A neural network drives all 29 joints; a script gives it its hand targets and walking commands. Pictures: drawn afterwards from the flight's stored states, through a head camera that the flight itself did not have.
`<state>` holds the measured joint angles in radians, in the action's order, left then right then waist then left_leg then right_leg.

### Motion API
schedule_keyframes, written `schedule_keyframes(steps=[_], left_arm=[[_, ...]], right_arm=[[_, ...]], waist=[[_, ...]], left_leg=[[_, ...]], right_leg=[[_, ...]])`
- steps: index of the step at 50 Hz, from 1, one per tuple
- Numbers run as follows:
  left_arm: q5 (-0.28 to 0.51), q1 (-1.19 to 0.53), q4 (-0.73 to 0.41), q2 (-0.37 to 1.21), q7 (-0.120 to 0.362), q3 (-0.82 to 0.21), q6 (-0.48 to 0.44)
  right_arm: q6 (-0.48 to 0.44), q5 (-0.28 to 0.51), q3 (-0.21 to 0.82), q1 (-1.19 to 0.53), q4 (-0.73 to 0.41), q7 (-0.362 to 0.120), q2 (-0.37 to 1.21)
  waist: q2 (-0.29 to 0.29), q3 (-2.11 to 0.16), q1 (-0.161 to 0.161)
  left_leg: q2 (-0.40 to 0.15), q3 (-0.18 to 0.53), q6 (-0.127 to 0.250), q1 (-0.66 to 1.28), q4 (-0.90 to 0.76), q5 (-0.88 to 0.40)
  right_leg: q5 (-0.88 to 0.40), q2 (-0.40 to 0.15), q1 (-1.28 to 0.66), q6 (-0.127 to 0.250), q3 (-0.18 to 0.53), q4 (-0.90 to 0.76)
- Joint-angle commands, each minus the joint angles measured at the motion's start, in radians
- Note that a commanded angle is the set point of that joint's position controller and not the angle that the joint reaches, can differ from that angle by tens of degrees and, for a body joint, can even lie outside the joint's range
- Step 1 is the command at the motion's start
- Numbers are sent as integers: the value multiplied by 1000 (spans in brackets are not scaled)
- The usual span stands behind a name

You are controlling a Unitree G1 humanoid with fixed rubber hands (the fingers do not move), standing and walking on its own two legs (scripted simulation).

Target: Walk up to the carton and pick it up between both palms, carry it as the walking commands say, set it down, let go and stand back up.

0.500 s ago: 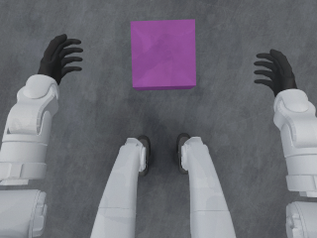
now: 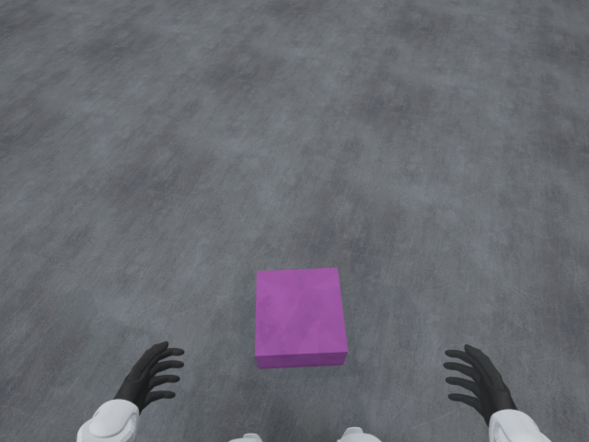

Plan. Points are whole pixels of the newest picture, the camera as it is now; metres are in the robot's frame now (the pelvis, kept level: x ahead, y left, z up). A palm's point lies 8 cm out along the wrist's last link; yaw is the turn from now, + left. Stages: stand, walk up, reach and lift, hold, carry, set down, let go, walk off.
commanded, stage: let go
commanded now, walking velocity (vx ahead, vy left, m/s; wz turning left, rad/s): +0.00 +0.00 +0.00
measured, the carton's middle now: (299, 317) +0.54 +0.02 -0.67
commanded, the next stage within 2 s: stand in 0.56 s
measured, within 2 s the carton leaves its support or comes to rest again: neither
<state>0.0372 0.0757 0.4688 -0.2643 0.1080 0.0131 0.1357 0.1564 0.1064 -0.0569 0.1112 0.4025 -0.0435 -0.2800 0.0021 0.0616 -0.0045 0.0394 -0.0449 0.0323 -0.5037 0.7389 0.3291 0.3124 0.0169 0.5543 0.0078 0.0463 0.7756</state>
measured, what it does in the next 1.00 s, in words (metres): stands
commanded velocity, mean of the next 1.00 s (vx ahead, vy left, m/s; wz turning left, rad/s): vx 0.00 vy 0.00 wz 0.00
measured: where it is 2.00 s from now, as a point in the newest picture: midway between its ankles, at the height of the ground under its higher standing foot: outside the picture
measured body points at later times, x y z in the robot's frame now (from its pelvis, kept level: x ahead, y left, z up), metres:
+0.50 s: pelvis +0.04 +0.00 +0.02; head +0.07 +0.00 +0.47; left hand +0.23 +0.23 -0.05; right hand +0.21 -0.26 -0.05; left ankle +0.03 +0.10 -0.71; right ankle +0.05 -0.11 -0.71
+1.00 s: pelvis +0.04 +0.00 +0.02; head +0.00 -0.01 +0.47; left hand +0.19 +0.26 -0.07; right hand +0.19 -0.27 -0.05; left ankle +0.03 +0.10 -0.71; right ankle +0.05 -0.11 -0.71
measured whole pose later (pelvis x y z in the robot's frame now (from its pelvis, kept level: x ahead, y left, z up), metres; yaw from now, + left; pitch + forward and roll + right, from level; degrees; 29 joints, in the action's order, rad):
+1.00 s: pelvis +0.04 +0.00 +0.02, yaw +0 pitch +0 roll +1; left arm -0.05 0.18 0.75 -0.25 0.02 0.05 0.00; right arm -0.02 0.06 -0.04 0.30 0.57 -0.01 -0.28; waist 0.02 -0.10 0.00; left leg 0.04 -0.04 0.02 -0.23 0.54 0.31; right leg 0.31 0.02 0.29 0.02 0.05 0.61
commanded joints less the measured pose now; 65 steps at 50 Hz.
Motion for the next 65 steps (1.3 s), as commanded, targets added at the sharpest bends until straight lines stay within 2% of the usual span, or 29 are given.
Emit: schedule_keyframes(steps=[1,3,4,5,8,9,12,14,16,19,24,26,27,28,30,33,39,40,42,43,44,45,48,55,56,59,61,62,65], left_arm=[[1,66,-257,-12,-19,42,-98],[-6,114,-220,-19,-17,49,-94],[-8,104,-252,-35,-15,50,-95],[-16,145,-224,-34,-21,57,-89],[-20,164,-198,-37,-18,55,-75],[-19,170,-188,-26,-15,53,-72],[-31,168,-177,-40,-14,50,-63],[-34,144,-180,-33,-12,55,-50],[-46,153,-158,-44,-15,52,-52],[-37,156,-159,-39,-16,42,-50],[-38,163,-178,-26,-40,52,-46],[-42,185,-166,-16,-61,43,-18],[-37,188,-141,-10,-65,36,1],[-76,99,-28,-179,-88,68,-58],[-86,82,3,-189,-95,65,-96],[-93,85,55,-180,-93,60,-132],[-89,92,130,-206,-95,79,-167],[-93,70,134,-217,-97,88,-168],[-86,81,145,-205,-98,84,-173],[-89,74,153,-215,-99,86,-171],[-84,97,160,-209,-98,85,-176],[-86,71,168,-217,-98,90,-180],[-80,84,176,-221,-98,96,-179],[-80,68,216,-224,-101,92,-186],[-73,77,221,-217,-101,91,-187],[-77,65,238,-223,-103,89,-186],[-79,68,248,-208,-104,83,-183],[-75,51,249,-218,-103,88,-185],[-74,57,261,-228,-101,90,-187]], right_arm=[[-102,-111,16,-22,-210,-20,-26],[-111,-118,11,30,-216,-18,-25],[-115,-121,5,29,-233,-15,-36],[-108,-129,-8,92,-208,-15,-40],[-98,-135,-1,117,-192,-17,-39],[-97,-122,10,107,-186,-21,-36],[-85,-128,5,116,-174,-25,-29],[-78,-130,9,87,-163,-28,-28],[-78,-122,17,91,-163,-29,-36],[-75,-136,-8,126,-141,-26,-45],[-105,-126,-15,121,-138,-18,-47],[-101,-113,6,150,-80,-19,-40],[-104,-115,2,160,-72,-9,-38],[-129,-156,-55,115,66,21,-182],[-148,-163,-56,102,63,30,-187],[-167,-173,-54,89,87,36,-191],[-199,-177,-49,101,122,44,-187],[-202,-170,-48,135,123,47,-187],[-213,-173,-49,111,130,50,-193],[-213,-173,-49,128,125,52,-190],[-216,-174,-46,102,128,52,-198],[-219,-170,-45,127,127,52,-182],[-223,-173,-50,141,139,56,-199],[-232,-167,-42,145,156,62,-188],[-234,-168,-42,135,161,63,-194],[-233,-165,-46,142,177,66,-189],[-233,-168,-42,134,180,67,-192],[-233,-163,-38,143,182,71,-183],[-231,-162,-44,149,195,67,-207]], waist=[[32,-277,-13],[83,-245,3],[72,-223,-2],[53,-202,19],[74,-132,10],[32,-126,1],[75,-116,1],[53,-104,-8],[58,-106,-16],[74,-108,18],[25,-223,-2],[-29,-192,-31],[3,-190,-26],[-18,-345,-8],[26,-363,3],[27,-297,-15],[22,-227,-17],[39,-226,5],[26,-216,-14],[2,-215,-4],[15,-240,-24],[21,-228,-7],[22,-222,-13],[8,-244,-11],[7,-248,-23],[23,-244,-12],[-5,-230,-11],[24,-229,-2],[27,-205,-7]], left_leg=[[-17,56,-32,208,-248,-124],[-8,47,-34,278,-248,-187],[0,40,-33,304,-255,-179],[-9,43,-38,309,-271,-207],[-1,39,-37,302,-302,-199],[4,33,-43,314,-311,-220],[2,37,-37,327,-315,-225],[5,41,-39,341,-316,-220],[10,37,-36,351,-314,-267],[9,44,-38,366,-303,-312],[3,66,-49,399,-276,-435],[-1,54,-58,379,-275,-425],[0,46,-55,384,-263,-388],[-102,62,-48,374,-223,-427],[-107,84,-39,383,-236,-346],[-114,108,-30,306,-276,-191],[-100,116,-14,273,-268,-89],[-101,119,-15,290,-272,-95],[-116,132,-3,282,-271,-155],[-112,128,-10,268,-270,-152],[-115,133,0,280,-265,-152],[-103,125,-2,262,-253,-178],[-112,134,2,269,-268,-158],[-127,128,1,295,-260,-318],[-121,129,0,289,-252,-308],[-126,132,5,301,-256,-309],[-130,130,4,311,-248,-287],[-129,135,6,308,-254,-272],[-129,137,7,290,-269,-244]], right_leg=[[-127,32,-454,-6,-37,-239],[-153,26,-432,-10,-28,-276],[-151,27,-434,-12,-26,-290],[-191,32,-453,-14,-27,-286],[-196,30,-486,-20,-24,-319],[-223,31,-490,-18,-21,-329],[-244,30,-519,-27,-22,-334],[-246,20,-509,-22,-14,-343],[-320,27,-524,-31,-21,-336],[-385,34,-527,-25,-17,-319],[-478,39,-524,-21,-36,-277],[-420,41,-490,-19,-42,-272],[-424,30,-478,-19,-33,-279],[-353,-72,-401,-2,12,-245],[-269,-62,-376,-13,28,-261],[-160,-75,-367,-7,46,-300],[-71,-86,-289,-2,93,-348],[-77,-88,-278,7,97,-348],[-112,-85,-286,13,87,-342],[-109,-84,-285,8,87,-334],[-120,-84,-302,16,86,-334],[-143,-98,-310,23,103,-337],[-122,-94,-305,27,107,-338],[-253,-95,-340,30,89,-313],[-258,-98,-347,32,101,-321],[-279,-107,-345,37,98,-321],[-255,-107,-322,42,106,-336],[-243,-103,-314,38,112,-336],[-219,-111,-315,41,113,-347]])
